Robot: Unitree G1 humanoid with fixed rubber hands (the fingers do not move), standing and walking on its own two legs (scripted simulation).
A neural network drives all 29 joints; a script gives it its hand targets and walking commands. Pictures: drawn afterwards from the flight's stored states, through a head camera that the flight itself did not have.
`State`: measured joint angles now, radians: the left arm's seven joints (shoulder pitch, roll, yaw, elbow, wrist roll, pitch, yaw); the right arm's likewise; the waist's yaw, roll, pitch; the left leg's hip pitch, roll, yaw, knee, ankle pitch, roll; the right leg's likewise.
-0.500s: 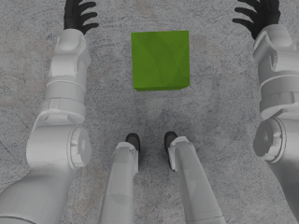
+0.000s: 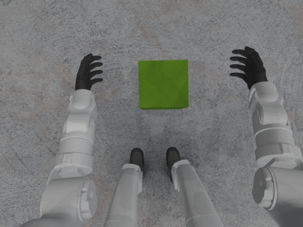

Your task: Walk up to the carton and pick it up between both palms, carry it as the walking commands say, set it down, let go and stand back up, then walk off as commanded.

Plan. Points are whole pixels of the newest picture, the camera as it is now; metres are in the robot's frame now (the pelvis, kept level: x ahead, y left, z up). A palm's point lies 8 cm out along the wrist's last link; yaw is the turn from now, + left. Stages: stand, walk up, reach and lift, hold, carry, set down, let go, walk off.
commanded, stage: let go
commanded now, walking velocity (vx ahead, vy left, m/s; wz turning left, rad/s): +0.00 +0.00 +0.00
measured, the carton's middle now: (162, 88) +0.48 -0.05 -0.58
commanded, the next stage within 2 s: stand in 1.04 s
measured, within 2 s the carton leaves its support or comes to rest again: neither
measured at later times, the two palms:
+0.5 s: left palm (36, 171) +0.26 +0.23 -0.02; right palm (286, 168) +0.23 -0.23 -0.01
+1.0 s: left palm (11, 206) +0.21 +0.26 +0.01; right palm (281, 191) +0.20 -0.21 +0.01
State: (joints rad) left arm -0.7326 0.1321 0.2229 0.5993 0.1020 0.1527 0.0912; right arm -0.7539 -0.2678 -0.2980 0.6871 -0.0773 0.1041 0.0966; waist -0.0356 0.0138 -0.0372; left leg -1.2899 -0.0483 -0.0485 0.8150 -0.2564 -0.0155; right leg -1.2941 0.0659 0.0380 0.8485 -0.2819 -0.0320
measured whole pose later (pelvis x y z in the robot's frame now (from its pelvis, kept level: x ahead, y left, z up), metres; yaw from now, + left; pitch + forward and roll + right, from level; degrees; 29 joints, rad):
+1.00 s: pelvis +0.05 +0.03 +0.07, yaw -1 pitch -6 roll +0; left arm 0.23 0.21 0.04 0.41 0.01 0.15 -0.05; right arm 0.21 -0.21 -0.04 0.41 -0.02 0.16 0.08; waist -0.01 0.00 0.11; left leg -0.09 -0.06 -0.04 0.48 -0.29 0.04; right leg -0.07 0.04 0.07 0.47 -0.30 0.00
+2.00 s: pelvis +0.06 +0.01 +0.08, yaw -1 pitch -2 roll +0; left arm 0.15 0.36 0.02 0.94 0.03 0.00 0.02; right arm 0.15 -0.37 -0.01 0.91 -0.02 -0.01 -0.03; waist 0.01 0.01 0.00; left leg -0.11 -0.04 -0.06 0.38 -0.24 0.02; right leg -0.08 0.05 0.05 0.36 -0.24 -0.03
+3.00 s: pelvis +0.04 +0.02 +0.08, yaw +0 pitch -2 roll +0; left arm 0.12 0.39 0.00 1.05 0.01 -0.01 0.01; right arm 0.12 -0.40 0.01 1.03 -0.01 -0.02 -0.02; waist 0.00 0.00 0.03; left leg -0.10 -0.05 -0.06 0.33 -0.19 0.03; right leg -0.08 0.04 0.06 0.31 -0.19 -0.02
